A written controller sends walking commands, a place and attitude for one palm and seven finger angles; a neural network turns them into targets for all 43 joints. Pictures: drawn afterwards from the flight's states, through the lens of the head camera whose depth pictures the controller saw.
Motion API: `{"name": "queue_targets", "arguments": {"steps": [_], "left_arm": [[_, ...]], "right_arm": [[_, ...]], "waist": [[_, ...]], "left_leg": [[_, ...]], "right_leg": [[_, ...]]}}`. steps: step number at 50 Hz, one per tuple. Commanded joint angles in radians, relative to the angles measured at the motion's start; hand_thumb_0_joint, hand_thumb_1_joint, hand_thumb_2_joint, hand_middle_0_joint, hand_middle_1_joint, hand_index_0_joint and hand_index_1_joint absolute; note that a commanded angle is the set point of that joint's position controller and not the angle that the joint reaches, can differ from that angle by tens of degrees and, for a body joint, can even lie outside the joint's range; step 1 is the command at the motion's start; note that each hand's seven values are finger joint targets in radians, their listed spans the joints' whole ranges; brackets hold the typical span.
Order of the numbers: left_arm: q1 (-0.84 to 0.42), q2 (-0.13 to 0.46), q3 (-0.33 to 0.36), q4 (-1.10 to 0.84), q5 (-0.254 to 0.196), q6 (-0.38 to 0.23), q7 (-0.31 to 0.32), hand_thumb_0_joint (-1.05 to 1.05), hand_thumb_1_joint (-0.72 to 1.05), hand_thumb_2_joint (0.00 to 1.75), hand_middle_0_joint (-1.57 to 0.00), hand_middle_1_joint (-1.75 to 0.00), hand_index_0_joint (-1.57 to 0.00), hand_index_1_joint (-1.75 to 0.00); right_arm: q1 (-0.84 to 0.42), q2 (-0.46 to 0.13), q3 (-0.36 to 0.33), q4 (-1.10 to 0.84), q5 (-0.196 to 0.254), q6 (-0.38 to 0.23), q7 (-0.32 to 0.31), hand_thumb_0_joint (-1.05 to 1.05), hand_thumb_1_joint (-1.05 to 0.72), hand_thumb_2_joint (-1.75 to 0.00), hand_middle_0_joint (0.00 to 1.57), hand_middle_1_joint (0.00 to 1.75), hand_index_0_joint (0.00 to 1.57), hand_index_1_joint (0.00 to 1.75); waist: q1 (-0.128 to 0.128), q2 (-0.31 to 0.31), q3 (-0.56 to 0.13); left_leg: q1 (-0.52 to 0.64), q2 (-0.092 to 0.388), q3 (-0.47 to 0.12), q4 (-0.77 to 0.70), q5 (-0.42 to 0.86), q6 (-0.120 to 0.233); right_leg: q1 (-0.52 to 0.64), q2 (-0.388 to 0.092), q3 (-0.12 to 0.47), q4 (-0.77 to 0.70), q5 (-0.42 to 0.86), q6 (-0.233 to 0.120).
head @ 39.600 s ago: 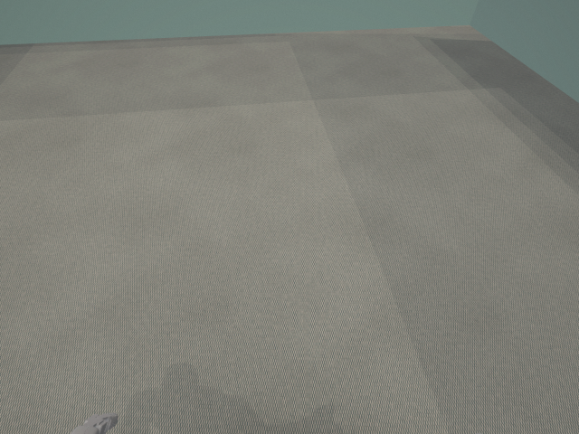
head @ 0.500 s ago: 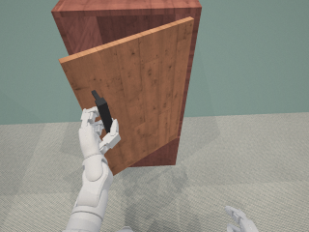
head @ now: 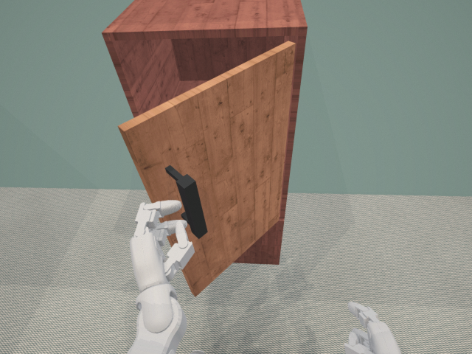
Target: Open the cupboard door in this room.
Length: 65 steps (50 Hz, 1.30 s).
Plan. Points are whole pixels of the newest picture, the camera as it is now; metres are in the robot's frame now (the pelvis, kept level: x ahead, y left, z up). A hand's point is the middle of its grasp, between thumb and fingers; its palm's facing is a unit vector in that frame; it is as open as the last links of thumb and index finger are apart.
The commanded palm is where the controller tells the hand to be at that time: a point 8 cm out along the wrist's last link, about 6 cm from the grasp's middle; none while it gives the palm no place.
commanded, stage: open thumb and fingers to let go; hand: left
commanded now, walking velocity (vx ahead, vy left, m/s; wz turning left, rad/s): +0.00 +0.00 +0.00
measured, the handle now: (186, 202) +0.36 +0.11 +0.08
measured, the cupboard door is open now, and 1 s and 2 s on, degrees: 48 46 46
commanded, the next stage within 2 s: slide the hand sideways off the handle in 0.66 s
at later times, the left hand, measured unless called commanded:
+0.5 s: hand (175, 245) +0.28 +0.11 +0.08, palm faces +0.35 -0.93 +0.02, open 14.1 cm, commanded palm +0.24 +0.15 +0.07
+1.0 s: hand (170, 265) +0.24 +0.11 +0.07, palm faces -0.17 -0.99 +0.02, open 16.5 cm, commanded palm +0.23 +0.16 +0.07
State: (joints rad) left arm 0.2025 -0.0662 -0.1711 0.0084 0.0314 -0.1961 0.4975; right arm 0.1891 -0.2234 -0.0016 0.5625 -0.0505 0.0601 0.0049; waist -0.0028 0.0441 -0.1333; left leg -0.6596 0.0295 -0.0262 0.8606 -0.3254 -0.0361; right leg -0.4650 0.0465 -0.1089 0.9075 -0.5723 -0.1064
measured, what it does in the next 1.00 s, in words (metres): shifts its weight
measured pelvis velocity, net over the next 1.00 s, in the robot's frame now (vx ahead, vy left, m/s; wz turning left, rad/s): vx -0.01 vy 0.07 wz -0.07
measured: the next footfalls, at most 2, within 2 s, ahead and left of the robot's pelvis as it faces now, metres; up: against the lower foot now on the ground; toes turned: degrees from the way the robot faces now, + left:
none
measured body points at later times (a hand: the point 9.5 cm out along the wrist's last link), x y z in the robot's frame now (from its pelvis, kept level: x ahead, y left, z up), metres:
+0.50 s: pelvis +0.00 +0.02 +0.00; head +0.01 +0.00 +0.45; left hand +0.25 +0.16 +0.08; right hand +0.16 -0.22 -0.10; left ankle +0.07 +0.17 -0.69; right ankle -0.06 -0.04 -0.69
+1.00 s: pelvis -0.01 +0.07 +0.00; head -0.01 +0.06 +0.45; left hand +0.25 +0.17 +0.07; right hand +0.14 -0.16 -0.09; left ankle +0.07 +0.17 -0.69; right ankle -0.06 -0.04 -0.69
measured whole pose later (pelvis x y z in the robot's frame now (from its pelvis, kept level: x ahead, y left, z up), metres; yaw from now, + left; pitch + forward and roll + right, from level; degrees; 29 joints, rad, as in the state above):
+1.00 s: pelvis -0.01 +0.07 +0.00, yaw -4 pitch +6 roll -2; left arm 0.20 0.07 -0.24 0.02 -0.09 -0.21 0.09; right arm 0.24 -0.21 0.04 0.48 0.00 0.06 0.00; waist -0.01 0.06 -0.11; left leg -0.68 0.00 0.00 0.92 -0.34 0.03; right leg -0.48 0.03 -0.03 0.91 -0.53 -0.02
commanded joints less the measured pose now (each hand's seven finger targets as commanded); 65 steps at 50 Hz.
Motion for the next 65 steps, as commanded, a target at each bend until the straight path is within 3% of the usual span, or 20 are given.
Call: {"name": "queue_targets", "arguments": {"steps": [1, 4, 8, 10, 12, 15, 18, 20, 22, 32, 38, 39, 40, 42, 44, 47, 49, 53, 57, 65], "left_arm": [[-0.155, -0.004, 0.025, -0.164, -0.022, -0.061, -0.038, 0.0, 0.27, 0.63, -0.35, -1.28, -0.35, -1.28], [-0.174, 0.019, 0.07, -0.126, -0.04, -0.033, -0.033, 0.0, 0.06, 0.54, -0.34, -1.26, -0.34, -1.26], [-0.216, 0.028, 0.083, -0.115, -0.032, -0.041, -0.025, 0.0, -0.22, 0.42, -0.32, -1.23, -0.32, -1.23], [-0.218, 0.031, 0.082, -0.142, -0.027, -0.064, -0.026, 0.0, -0.36, 0.36, -0.31, -1.22, -0.31, -1.22], [-0.209, 0.027, 0.08, -0.178, -0.027, -0.095, -0.024, 0.0, -0.5, 0.3, -0.3, -1.2, -0.3, -1.2], [-0.134, 0.036, 0.09, -0.199, -0.027, -0.12, -0.024, 0.0, -0.5, 0.3, -0.29, -1.15, -0.29, -1.15], [-0.127, 0.001, 0.043, -0.216, -0.018, -0.118, -0.021, 0.0, -0.5, 0.3, -0.27, -1.0, -0.27, -1.0], [-0.122, -0.005, 0.026, -0.195, -0.008, -0.099, -0.017, 0.0, -0.5, 0.3, -0.25, -0.9, -0.25, -0.9], [-0.133, -0.028, -0.002, -0.198, 0.007, -0.085, -0.009, 0.0, -0.5, 0.3, -0.23, -0.8, -0.23, -0.8], [-0.219, -0.092, -0.07, -0.203, 0.062, -0.034, 0.061, 0.0, -0.5, 0.3, -0.15, -0.3, -0.15, -0.3], [-0.242, -0.116, -0.061, -0.167, 0.048, 0.02, 0.091, 0.0, -0.5, 0.3, -0.15, -0.3, -0.15, -0.3], [-0.23, 0.006, -0.253, -0.174, 0.141, -0.025, -0.115, 0.0, -0.5, 0.3, -0.15, -0.3, -0.15, -0.3], [-0.268, 0.059, -0.187, -0.245, 0.098, -0.066, -0.23, 0.0, -0.5, 0.3, -0.15, -0.3, -0.15, -0.3], [-0.262, 0.106, -0.174, -0.259, 0.061, -0.11, -0.365, 0.0, -0.5, 0.3, -0.15, -0.3, -0.15, -0.3], [-0.175, 0.123, -0.091, -0.214, -0.042, -0.103, -0.442, 0.0, -0.5, 0.3, -0.15, -0.3, -0.15, -0.3], [-0.191, 0.043, -0.082, -0.203, -0.144, -0.085, -0.443, 0.0, -0.5, 0.3, -0.15, -0.3, -0.15, -0.3], [-0.2, 0.039, -0.054, -0.222, -0.159, -0.086, -0.4, 0.0, -0.5, 0.3, -0.15, -0.3, -0.15, -0.3], [-0.188, 0.059, -0.071, -0.299, -0.078, -0.125, -0.32, 0.0, -0.5, 0.3, -0.15, -0.3, -0.15, -0.3], [-0.135, 0.078, -0.104, -0.317, -0.006, -0.139, -0.303, 0.0, -0.5, 0.3, -0.15, -0.3, -0.15, -0.3], [-0.052, 0.134, -0.02, -0.321, -0.066, -0.066, -0.322, 0.0, -0.5, 0.3, -0.15, -0.3, -0.15, -0.3]], "right_arm": [[-0.087, -0.061, -0.018, -0.157, 0.004, -0.038, -0.01, 0.0, -0.9, -0.9, 0.2, 0.3, 0.2, 0.3], [-0.091, -0.063, -0.016, -0.155, 0.005, -0.023, -0.02, 0.0, -0.9, -0.9, 0.2, 0.3, 0.2, 0.3], [-0.097, -0.064, -0.016, -0.144, 0.004, -0.013, -0.021, 0.0, -0.9, -0.9, 0.2, 0.3, 0.2, 0.3], [-0.088, -0.065, -0.022, -0.14, 0.002, -0.018, -0.017, 0.0, -0.9, -0.9, 0.2, 0.3, 0.2, 0.3], [-0.091, -0.063, -0.026, -0.139, 0.002, -0.028, -0.012, 0.0, -0.9, -0.9, 0.2, 0.3, 0.2, 0.3], [-0.076, -0.064, -0.031, -0.147, 0.001, -0.039, -0.006, 0.0, -0.9, -0.9, 0.2, 0.3, 0.2, 0.3], [-0.074, -0.068, -0.031, -0.16, 0.002, -0.047, -0.003, 0.0, -0.9, -0.9, 0.2, 0.3, 0.2, 0.3], [-0.071, -0.071, -0.03, -0.163, 0.002, -0.045, -0.006, 0.0, -0.9, -0.9, 0.2, 0.3, 0.2, 0.3], [-0.077, -0.072, -0.028, -0.17, 0.005, -0.045, -0.007, 0.0, -0.9, -0.9, 0.2, 0.3, 0.2, 0.3], [-0.102, -0.058, -0.016, -0.185, 0.0, -0.047, -0.007, 0.0, -0.9, -0.9, 0.2, 0.3, 0.2, 0.3], [-0.126, -0.05, -0.009, -0.185, -0.001, -0.035, -0.006, 0.0, -0.9, -0.9, 0.2, 0.3, 0.2, 0.3], [-0.049, -0.095, -0.008, -0.167, 0.014, -0.024, 0.01, 0.0, -0.9, -0.9, 0.2, 0.3, 0.2, 0.3], [-0.04, -0.087, -0.025, -0.198, 0.022, -0.018, 0.009, 0.0, -0.9, -0.9, 0.2, 0.3, 0.2, 0.3], [-0.04, -0.084, -0.017, -0.215, 0.026, -0.027, 0.001, 0.0, -0.9, -0.9, 0.2, 0.3, 0.2, 0.3], [-0.045, -0.077, -0.003, -0.242, 0.041, -0.032, -0.011, 0.0, -0.9, -0.9, 0.2, 0.3, 0.2, 0.3], [-0.078, -0.078, 0.009, -0.261, 0.058, -0.057, -0.02, 0.0, -0.9, -0.9, 0.2, 0.3, 0.2, 0.3], [-0.085, -0.083, 0.007, -0.259, 0.058, -0.074, -0.018, 0.0, -0.9, -0.9, 0.2, 0.3, 0.2, 0.3], [-0.063, -0.085, -0.003, -0.264, 0.044, -0.095, 0.001, 0.0, -0.9, -0.9, 0.2, 0.3, 0.2, 0.3], [-0.045, -0.089, -0.009, -0.274, 0.038, -0.096, 0.019, 0.0, -0.9, -0.9, 0.2, 0.3, 0.2, 0.3], [-0.065, -0.094, 0.003, -0.3, 0.049, -0.079, -0.007, 0.0, -0.9, -0.9, 0.2, 0.3, 0.2, 0.3]], "waist": [[-0.015, -0.194, -0.151], [-0.003, -0.237, -0.118], [-0.005, -0.204, -0.091], [-0.006, -0.197, -0.11], [0.0, -0.144, -0.152], [0.008, -0.144, -0.187], [-0.006, -0.136, -0.18], [-0.017, -0.163, -0.148], [-0.02, -0.144, -0.127], [-0.013, -0.09, -0.161], [0.002, -0.081, -0.168], [-0.094, -0.129, -0.098], [-0.055, -0.071, -0.175], [-0.042, -0.023, -0.225], [-0.017, -0.037, -0.193], [-0.022, -0.104, -0.089], [-0.015, -0.095, -0.083], [-0.019, -0.042, -0.122], [-0.027, -0.006, -0.137], [-0.004, -0.082, -0.104]], "left_leg": [[0.145, -0.045, -0.007, -0.001, 0.128, 0.054], [0.136, -0.049, -0.007, -0.018, 0.113, 0.052], [0.133, -0.048, -0.014, -0.029, 0.115, 0.053], [0.135, -0.046, -0.021, -0.024, 0.123, 0.054], [0.147, -0.045, -0.021, -0.02, 0.137, 0.053], [0.15, -0.046, -0.018, -0.01, 0.162, 0.054], [0.163, -0.047, -0.005, -0.005, 0.161, 0.056], [0.154, -0.045, -0.009, -0.006, 0.148, 0.059], [0.17, -0.044, -0.006, -0.01, 0.133, 0.061], [0.216, -0.03, -0.011, -0.017, 0.127, 0.063], [0.223, -0.025, -0.017, -0.027, 0.123, 0.056], [0.214, -0.029, -0.022, -0.027, 0.145, 0.069], [0.23, -0.026, -0.017, -0.022, 0.171, 0.073], [0.279, -0.031, -0.013, -0.017, 0.198, 0.076], [0.28, -0.028, -0.008, -0.04, 0.156, 0.07], [0.248, -0.02, -0.024, -0.077, 0.033, 0.062], [0.246, -0.016, -0.039, -0.093, -0.021, 0.055], [0.246, -0.012, -0.052, -0.083, -0.039, 0.054], [0.235, -0.006, -0.067, -0.078, -0.079, 0.053], [0.206, -0.011, -0.052, -0.108, -0.127, 0.057]], "right_leg": [[0.039, -0.14, 0.245, -0.247, 0.76, 0.172], [0.071, -0.152, 0.265, -0.283, 0.763, 0.18], [0.053, -0.15, 0.263, -0.278, 0.746, 0.174], [0.047, -0.138, 0.252, -0.258, 0.746, 0.17], [0.04, -0.128, 0.238, -0.225, 0.752, 0.163], [0.051, -0.117, 0.22, -0.197, 0.793, 0.161], [0.021, -0.113, 0.2, -0.19, 0.786, 0.16], [0.002, -0.108, 0.19, -0.2, 0.724, 0.153], [-0.034, -0.101, 0.178, -0.209, 0.648, 0.144], [-0.127, -0.045, 0.09, -0.165, 0.394, 0.095], [-0.131, -0.027, 0.069, -0.163, 0.334, 0.081], [-0.184, -0.033, 0.113, -0.149, 0.399, 0.09], [-0.142, -0.036, 0.116, -0.134, 0.436, 0.078], [-0.123, -0.036, 0.109, -0.12, 0.48, 0.074], [-0.115, -0.025, 0.088, -0.144, 0.429, 0.073], [-0.151, -0.011, 0.062, -0.182, 0.271, 0.082], [-0.173, -0.007, 0.052, -0.177, 0.201, 0.081], [-0.214, -0.012, 0.052, -0.128, 0.179, 0.077], [-0.247, -0.014, 0.054, -0.096, 0.156, 0.072], [-0.185, -0.005, 0.057, -0.145, 0.124, 0.076]]}}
